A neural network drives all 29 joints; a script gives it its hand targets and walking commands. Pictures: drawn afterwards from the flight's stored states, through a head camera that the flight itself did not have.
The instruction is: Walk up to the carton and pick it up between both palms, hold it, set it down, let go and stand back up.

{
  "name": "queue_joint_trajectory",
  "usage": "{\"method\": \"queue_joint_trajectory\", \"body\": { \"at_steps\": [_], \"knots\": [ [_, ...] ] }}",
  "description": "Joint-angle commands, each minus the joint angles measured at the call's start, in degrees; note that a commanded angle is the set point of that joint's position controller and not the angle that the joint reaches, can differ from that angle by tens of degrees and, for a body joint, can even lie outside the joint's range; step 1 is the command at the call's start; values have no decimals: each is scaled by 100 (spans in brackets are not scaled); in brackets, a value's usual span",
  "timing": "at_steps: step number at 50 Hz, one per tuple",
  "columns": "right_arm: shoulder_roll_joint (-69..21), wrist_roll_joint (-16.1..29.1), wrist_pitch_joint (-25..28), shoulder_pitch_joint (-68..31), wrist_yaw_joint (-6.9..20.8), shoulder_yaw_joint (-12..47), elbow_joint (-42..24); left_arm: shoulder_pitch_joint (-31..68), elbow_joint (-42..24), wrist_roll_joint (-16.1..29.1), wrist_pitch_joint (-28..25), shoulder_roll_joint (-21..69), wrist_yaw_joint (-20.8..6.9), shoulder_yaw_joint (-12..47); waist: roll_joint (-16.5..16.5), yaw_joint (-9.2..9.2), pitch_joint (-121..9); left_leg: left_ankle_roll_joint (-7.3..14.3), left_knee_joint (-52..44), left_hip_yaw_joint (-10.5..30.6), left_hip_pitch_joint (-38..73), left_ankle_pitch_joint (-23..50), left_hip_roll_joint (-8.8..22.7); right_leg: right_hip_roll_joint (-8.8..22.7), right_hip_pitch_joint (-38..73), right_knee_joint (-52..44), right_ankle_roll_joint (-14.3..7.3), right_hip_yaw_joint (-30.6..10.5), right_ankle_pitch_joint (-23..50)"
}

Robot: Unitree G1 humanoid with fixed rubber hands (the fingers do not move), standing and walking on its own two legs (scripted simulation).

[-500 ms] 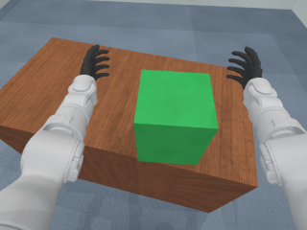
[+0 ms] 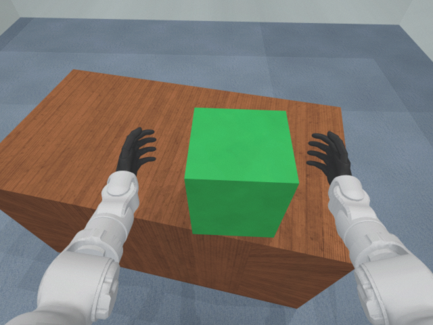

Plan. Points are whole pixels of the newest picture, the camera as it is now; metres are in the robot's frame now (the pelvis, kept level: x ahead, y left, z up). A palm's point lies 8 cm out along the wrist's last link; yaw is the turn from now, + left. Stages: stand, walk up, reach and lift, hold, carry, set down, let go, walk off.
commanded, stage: set down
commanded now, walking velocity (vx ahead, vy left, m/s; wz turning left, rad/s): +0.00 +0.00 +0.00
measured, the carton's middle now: (236, 176) +0.47 -0.02 -0.05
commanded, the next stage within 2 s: let go in 1.96 s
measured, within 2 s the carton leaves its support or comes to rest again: neither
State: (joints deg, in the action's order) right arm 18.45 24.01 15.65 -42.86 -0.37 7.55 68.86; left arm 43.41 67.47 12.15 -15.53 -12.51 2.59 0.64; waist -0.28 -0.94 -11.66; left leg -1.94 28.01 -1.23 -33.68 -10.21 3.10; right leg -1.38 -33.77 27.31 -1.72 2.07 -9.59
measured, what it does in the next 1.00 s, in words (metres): stands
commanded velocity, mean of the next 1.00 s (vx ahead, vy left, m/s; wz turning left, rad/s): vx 0.00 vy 0.00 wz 0.00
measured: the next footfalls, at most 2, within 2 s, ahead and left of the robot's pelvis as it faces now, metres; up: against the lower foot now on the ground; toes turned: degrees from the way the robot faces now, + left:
none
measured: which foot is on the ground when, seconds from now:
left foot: down 0.00-1.00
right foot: down 0.00-1.00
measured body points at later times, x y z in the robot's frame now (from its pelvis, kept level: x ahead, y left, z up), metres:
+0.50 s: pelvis +0.01 +0.00 +0.00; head +0.04 +0.01 +0.45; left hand +0.35 +0.21 +0.00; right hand +0.35 -0.22 +0.00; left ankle +0.02 +0.14 -0.73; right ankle +0.03 -0.10 -0.73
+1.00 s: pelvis +0.03 +0.01 +0.00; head +0.06 +0.02 +0.45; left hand +0.28 +0.22 -0.04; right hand +0.28 -0.21 -0.05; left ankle +0.02 +0.14 -0.73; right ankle +0.03 -0.10 -0.73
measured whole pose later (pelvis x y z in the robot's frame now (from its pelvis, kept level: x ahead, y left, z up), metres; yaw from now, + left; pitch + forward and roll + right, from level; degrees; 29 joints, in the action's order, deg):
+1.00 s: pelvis +0.03 +0.01 +0.00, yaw +1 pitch +4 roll -1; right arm 12.2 14.9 32.8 -6.3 1.9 3.5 58.6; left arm 3.8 47.4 6.8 -25.0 -9.3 1.9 -0.2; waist -0.7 0.4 -1.5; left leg -1.5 30.6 -0.5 -18.2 -16.2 2.5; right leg -0.8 -17.4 28.9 -1.2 2.7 -15.4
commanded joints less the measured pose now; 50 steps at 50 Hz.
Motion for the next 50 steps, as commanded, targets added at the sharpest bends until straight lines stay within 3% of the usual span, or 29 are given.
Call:
{"method": "queue_joint_trajectory", "body": {
  "at_steps": [1, 7, 13, 27, 35, 41, 50],
  "knots": [
    [724, 32, 372, -1525, -13, -59, -677, 1302, -532, -35, -372, -602, -19, -159, -222, -33, -2416, 62, 25, -40, 1428, 1096, -316, -31, 1451, -215, 292, -176, 708],
    [608, -25, 590, -1083, 8, -132, -786, 988, -791, -24, -659, -552, -5, -155, -84, 38, -2245, 61, 107, -28, 1459, 898, -327, -21, 1283, -152, 259, -197, 447],
    [541, -123, 887, -364, 1, -245, -942, 223, -1168, -117, -860, -426, -40, -206, 62, 124, -2254, 2, 255, 8, 1755, 1196, -344, -53, 1301, -102, 220, -189, 668],
    [253, -416, 1463, 1063, 160, -363, -1474, -1361, -1762, -149, -1314, -308, -72, -223, -129, 123, -1271, 86, 180, 112, 1717, 714, -388, -49, 1437, -151, 172, -267, 219],
    [154, -556, 1810, 1928, 216, -463, -1386, -2234, -2058, -297, -1494, -168, -67, -178, 61, 163, -883, -5, 228, 168, 1988, 788, -393, -51, 1511, -151, 107, -266, 351],
    [112, -755, 1959, 2411, 239, -537, -1390, -2757, -2306, -464, -1409, -125, -54, -181, 52, 157, -545, -46, 165, 196, 2180, 744, -397, -66, 1671, -204, 70, -237, 431],
    [35, -1002, 1769, 3112, 212, -563, -1737, -3451, -2844, -579, -853, -184, -78, -185, -18, 127, -181, -60, -110, 163, 2534, 840, -412, -42, 2229, -375, 75, -218, 885]
  ]
}}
